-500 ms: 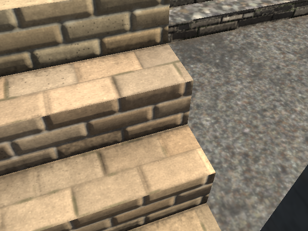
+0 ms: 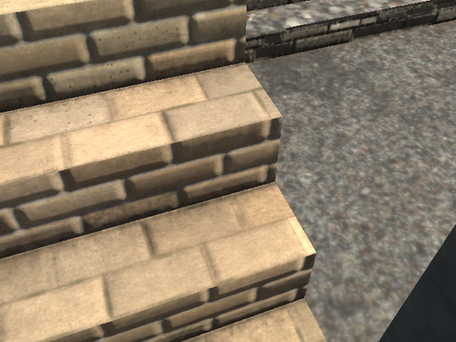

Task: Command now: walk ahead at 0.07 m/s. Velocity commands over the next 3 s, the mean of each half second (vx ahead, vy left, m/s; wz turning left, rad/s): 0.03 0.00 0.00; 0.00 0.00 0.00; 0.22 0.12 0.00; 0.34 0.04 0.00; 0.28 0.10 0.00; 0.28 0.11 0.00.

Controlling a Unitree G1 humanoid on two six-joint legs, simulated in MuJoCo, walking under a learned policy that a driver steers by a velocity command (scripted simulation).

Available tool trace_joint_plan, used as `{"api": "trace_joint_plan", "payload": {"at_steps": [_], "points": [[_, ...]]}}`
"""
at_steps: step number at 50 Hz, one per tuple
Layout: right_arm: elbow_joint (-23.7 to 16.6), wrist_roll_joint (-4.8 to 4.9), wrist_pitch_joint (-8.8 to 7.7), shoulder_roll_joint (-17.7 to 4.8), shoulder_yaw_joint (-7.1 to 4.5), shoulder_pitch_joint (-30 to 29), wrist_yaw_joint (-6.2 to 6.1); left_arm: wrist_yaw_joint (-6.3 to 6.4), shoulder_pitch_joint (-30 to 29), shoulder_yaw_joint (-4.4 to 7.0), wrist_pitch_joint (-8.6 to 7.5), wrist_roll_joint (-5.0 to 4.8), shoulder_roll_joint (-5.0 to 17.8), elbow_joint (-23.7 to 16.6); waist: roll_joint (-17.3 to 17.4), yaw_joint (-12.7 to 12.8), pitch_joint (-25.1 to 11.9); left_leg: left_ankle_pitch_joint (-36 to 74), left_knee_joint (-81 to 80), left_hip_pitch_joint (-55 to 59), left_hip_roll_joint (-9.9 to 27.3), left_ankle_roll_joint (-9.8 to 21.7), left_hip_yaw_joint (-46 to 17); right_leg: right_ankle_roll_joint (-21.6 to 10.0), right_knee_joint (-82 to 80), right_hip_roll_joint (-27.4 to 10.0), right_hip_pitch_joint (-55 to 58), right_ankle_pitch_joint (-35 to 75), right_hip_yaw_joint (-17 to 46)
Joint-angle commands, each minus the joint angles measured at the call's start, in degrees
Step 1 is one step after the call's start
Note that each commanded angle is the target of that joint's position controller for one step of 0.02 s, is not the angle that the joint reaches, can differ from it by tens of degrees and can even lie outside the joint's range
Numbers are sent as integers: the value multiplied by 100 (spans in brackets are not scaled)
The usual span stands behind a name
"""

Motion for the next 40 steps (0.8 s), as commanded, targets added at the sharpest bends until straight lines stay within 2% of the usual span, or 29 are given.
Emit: {"api": "trace_joint_plan", "payload": {"at_steps": [1, 4, 5, 6, 8, 9, 10, 11, 13, 17, 20, 29, 30, 32, 40], "points": [[-155, -17, -36, -256, -50, 301, -3, 41, 213, 89, -14, -5, 418, -70, -27, -14, 81, 791, -127, -83, 553, 222, -571, 286, -238, -1020, -134, 1183, 887], [-93, -22, -16, -159, -49, 422, -13, 51, 293, 103, 13, 0, 367, -9, 22, -12, 198, 714, -104, -139, 547, 216, -564, 274, -269, -1004, -247, 1031, 909], [71, -107, 122, -1060, -341, 308, 77, -130, -45, 215, 114, -136, 739, -220, -240, -94, 260, 643, -76, -338, 404, 119, -502, 277, -83, -824, -327, 1368, 974], [119, -113, 189, -1027, -377, 398, 90, -178, -46, 226, 160, -121, 675, -282, -225, -83, 120, 639, -49, -384, 397, 104, -470, 263, -18, -840, -233, 1486, 955], [309, -38, 301, -566, -310, 536, 39, -227, 150, 209, 140, -120, 449, -274, -4, -72, 92, 584, -30, -319, 374, 62, -468, 279, -57, -851, -353, 1382, 964], [463, 15, 326, -439, -300, 626, 0, -264, 159, 218, 129, -33, 453, -366, 141, -23, 159, 504, 62, -463, 320, 24, -394, 303, -93, -934, -274, 1603, 1077], [497, -38, 295, -380, -297, 574, -36, -265, 112, 262, 149, -24, 505, -347, 20, -95, 88, 577, 69, -430, 338, 35, -405, 313, 18, -869, -275, 1803, 983], [564, -43, 284, -494, -330, 583, -51, -243, 210, 277, 177, -27, 470, -363, -19, -45, 7, 502, 100, -478, 331, 47, -403, 334, 35, -847, -192, 1744, 959], [694, 4, 285, -665, -383, 428, -126, -235, 305, 326, 123, -79, 518, -404, 150, 45, 45, 341, -28, -648, 380, 68, -506, 394, -40, -932, -177, 1483, 1027], [884, -36, 279, -583, -386, 364, -160, -202, 324, 359, 136, -109, 437, -461, -85, -40, 170, 185, -89, -603, 445, 81, -567, 417, -181, -846, -437, 795, 1002], [1051, -20, 243, -625, -411, 357, -151, -175, 331, 387, 153, -99, 429, -561, -21, -51, 257, 92, -105, -689, 443, 98, -559, 422, -274, -855, -483, 520, 1042], [1398, -5, 210, -588, -452, 266, -128, -143, 487, 468, 147, -117, 415, -750, -43, -109, 210, 55, -97, -650, 468, 101, -572, 432, -351, -867, -528, 419, 1133], [1408, 13, 180, -655, -480, 201, -126, -130, 565, 468, 143, -73, 436, -763, -6, -70, 240, 44, -112, -709, 457, 121, -562, 427, -387, -859, -496, 266, 1128], [1453, 18, 155, -628, -492, 139, -110, -109, 607, 486, 140, -73, 447, -790, -18, -82, 260, 53, -126, -695, 463, 124, -565, 444, -429, -853, -525, 145, 1156], [1590, 33, 148, -610, -520, 24, -75, -97, 772, 524, 123, -92, 434, -895, -27, -107, 158, 150, -101, -616, 480, 117, -585, 480, -379, -854, -427, 582, 1190]]}}
Next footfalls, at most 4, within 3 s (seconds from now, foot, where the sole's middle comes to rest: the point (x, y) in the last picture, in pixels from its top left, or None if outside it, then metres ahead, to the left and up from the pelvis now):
2.06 right None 0.08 -0.14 -0.78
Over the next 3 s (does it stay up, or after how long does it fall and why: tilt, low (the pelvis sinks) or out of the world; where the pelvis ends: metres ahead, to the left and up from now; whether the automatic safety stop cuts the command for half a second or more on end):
stays up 0.03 0.02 0.00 its command is cut before an obstacle after 1.0 s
